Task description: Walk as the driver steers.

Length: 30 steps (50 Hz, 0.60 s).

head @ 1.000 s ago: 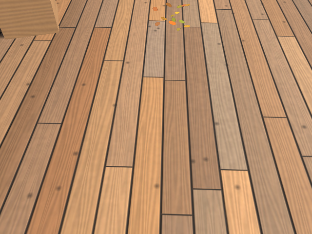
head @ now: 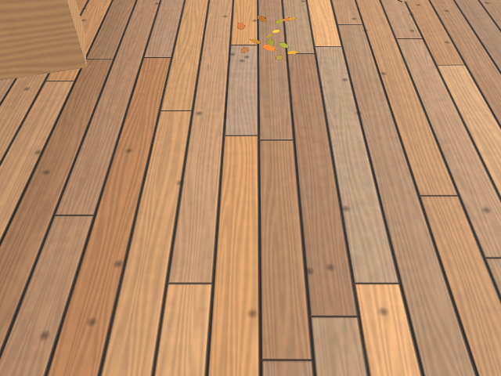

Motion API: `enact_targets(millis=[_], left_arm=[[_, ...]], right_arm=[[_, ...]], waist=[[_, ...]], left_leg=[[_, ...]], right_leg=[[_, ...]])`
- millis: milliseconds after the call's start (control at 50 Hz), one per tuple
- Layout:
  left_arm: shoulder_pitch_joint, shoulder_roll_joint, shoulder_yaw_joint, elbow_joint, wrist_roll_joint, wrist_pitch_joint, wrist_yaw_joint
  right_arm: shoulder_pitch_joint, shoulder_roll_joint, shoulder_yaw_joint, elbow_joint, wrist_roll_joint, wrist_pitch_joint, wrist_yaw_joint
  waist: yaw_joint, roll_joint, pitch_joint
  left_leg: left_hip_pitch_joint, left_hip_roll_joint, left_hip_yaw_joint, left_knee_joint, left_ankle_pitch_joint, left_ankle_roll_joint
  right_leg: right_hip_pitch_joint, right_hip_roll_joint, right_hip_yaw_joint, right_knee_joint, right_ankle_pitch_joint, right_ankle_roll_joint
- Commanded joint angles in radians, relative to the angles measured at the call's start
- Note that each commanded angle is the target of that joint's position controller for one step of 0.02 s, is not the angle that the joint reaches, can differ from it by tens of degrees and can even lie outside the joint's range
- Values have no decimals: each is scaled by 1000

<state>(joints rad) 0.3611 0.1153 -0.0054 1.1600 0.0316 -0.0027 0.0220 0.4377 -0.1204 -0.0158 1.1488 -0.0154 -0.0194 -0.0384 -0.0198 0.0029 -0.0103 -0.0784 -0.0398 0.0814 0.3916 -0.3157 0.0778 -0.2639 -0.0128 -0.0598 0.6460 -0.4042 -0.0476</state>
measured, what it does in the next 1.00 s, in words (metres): walks ahead: right foot, then left foot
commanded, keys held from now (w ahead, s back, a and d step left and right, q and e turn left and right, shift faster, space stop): w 1.00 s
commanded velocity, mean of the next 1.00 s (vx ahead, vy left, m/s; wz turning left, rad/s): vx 0.44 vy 0.00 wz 0.00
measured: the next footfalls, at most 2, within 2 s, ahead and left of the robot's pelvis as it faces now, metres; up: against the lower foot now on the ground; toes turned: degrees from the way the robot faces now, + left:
right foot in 0.22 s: +0.17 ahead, -0.14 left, +0.00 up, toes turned -5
left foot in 0.74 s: +0.52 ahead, +0.02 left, +0.00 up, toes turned +5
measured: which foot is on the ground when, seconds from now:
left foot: down 0.00-0.24, up 0.26-0.72, down 0.74-1.00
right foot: up 0.00-0.20, down 0.22-0.74, up 0.76-1.00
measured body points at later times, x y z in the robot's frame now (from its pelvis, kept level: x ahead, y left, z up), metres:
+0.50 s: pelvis +0.20 -0.07 +0.01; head +0.21 -0.08 +0.45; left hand +0.11 +0.14 -0.14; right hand +0.29 -0.30 -0.14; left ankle +0.26 +0.06 -0.67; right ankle +0.13 -0.14 -0.74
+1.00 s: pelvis +0.49 -0.03 +0.01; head +0.51 -0.02 +0.45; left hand +0.58 +0.21 -0.14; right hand +0.44 -0.27 -0.14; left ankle +0.48 +0.02 -0.74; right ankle +0.55 -0.18 -0.67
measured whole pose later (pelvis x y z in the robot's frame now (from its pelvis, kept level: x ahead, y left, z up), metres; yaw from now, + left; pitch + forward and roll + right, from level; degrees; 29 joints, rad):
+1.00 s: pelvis +0.49 -0.03 +0.01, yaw +0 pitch +0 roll +1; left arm 0.19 0.19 0.05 0.96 0.04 -0.05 -0.02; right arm 0.41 -0.17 -0.05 1.08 -0.01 -0.10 0.00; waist -0.02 -0.03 0.04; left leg -0.09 -0.09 0.12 0.27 -0.18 0.11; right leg -0.59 -0.11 -0.01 1.03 -0.18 -0.06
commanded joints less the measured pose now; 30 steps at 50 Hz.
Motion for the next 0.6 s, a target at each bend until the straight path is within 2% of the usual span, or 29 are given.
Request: enact_targets(millis=[20, 60, 80, 160, 200, 220, 240, 260, 280, 300, 320, 360, 380, 440, 500, 560, 600], left_arm=[[-118, 63, 19, -114, 9, -30, -21], [-120, 71, 30, -131, 0, -50, -33], [-128, 71, 33, -141, -5, -56, -37], [-144, 73, 45, -180, -16, -56, -46], [-21, 77, 57, -144, -19, -61, -43], [104, 106, 74, -103, -18, -69, -36], [261, 196, 102, -75, -2, -82, -21], [366, 280, 119, -45, -4, -72, -19], [243, 228, 103, -66, -7, -60, -17], [124, 192, 92, -107, -10, -64, -23], [60, 172, 84, -126, -11, -71, -27], [43, 123, 64, -125, -15, -89, -22], [74, 115, 59, -112, -16, -96, -17], [151, 123, 52, -85, -17, -106, -10], [188, 117, 43, -80, -15, -109, -11], [205, 121, 39, -77, -16, -114, -9], [219, 134, 42, -70, -16, -117, -5]], right_arm=[[169, -129, -34, 21, -15, -9, 3], [136, -130, -36, 5, -11, -28, 5], [122, -132, -36, -2, -8, -37, 6], [96, -151, -40, -13, -6, -56, 10], [64, -160, -42, -22, 0, -59, 17], [65, -146, -36, -24, -5, -65, 22], [32, -95, -19, -56, 1, -70, 32], [56, -60, -15, -98, -1, -74, 41], [0, -106, -27, -113, -24, -66, 49], [-50, -101, -27, -131, -22, -69, 59], [-60, -88, -27, -131, -12, -74, 63], [-38, -81, -32, -122, -18, -60, 67], [-40, -83, -35, -123, -19, -51, 69], [-137, -85, -41, -155, -17, -32, 73], [-300, -82, -37, -214, -15, -29, 76], [-426, -69, -26, -260, -5, -32, 77], [-466, -78, -26, -277, -2, -34, 76]], waist=[[-40, 83, 270], [-14, 48, 225], [-7, 50, 206], [15, 101, 186], [75, 77, 163], [125, 27, 109], [198, -163, 42], [180, -347, -8], [108, -181, 72], [71, -83, 126], [38, -34, 133], [-2, -40, 113], [-5, -48, 107], [0, -54, 121], [26, -61, 148], [47, -81, 161], [53, -91, 163]], left_leg=[[-17, 387, -456, -331, -390, 193], [29, 354, -379, -313, -249, 169], [24, 330, -333, -301, -186, 155], [-80, 285, -220, -237, -84, 132], [-200, 244, -157, -116, -4, 109], [-263, 199, -106, 41, 111, 86], [-389, 94, 15, 379, 110, 31], [-598, -27, 26, 697, -217, 10], [-641, 59, -83, 832, -165, 33], [-645, 99, -99, 842, -51, 41], [-602, 126, -105, 800, 29, 38], [-531, 144, -92, 735, 79, 15], [-526, 138, -77, 723, 95, 7], [-606, 135, -44, 665, 148, -14], [-654, 125, -11, 525, 212, -32], [-584, 93, 26, 328, 281, -29], [-536, 76, 43, 247, 292, -8]], right_leg=[[-397, -54, 17, 216, -56, -18], [-396, -67, 24, 190, 0, -14], [-360, -60, 14, 154, 28, -11], [-162, -23, -40, -2, 97, -15], [71, 30, -89, -99, 152, -21], [243, 45, -74, -141, 129, -30], [388, -162, 217, -314, -78, -77], [472, -372, 686, -510, -288, -176], [352, -372, 686, -520, -367, -177], [252, -347, 581, -512, -282, -163], [191, -305, 469, -526, -129, -146], [155, -235, 310, -532, 92, -119], [166, -221, 266, -528, 189, -119], [216, -202, 179, -525, 396, -127], [230, -185, 123, -526, 529, -137], [230, -168, 75, -523, 631, -133], [262, -180, 61, -515, 689, -133]])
